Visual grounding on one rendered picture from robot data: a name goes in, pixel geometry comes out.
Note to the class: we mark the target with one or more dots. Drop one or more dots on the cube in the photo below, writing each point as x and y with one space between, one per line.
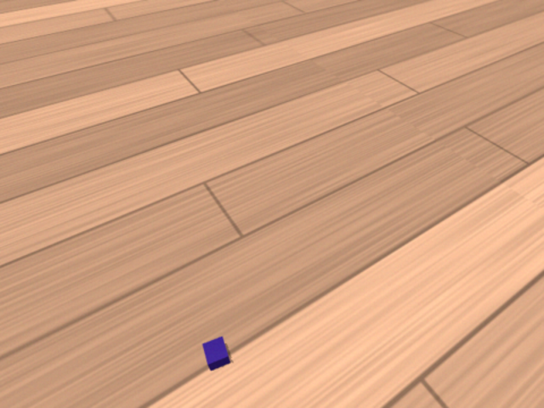
216 353

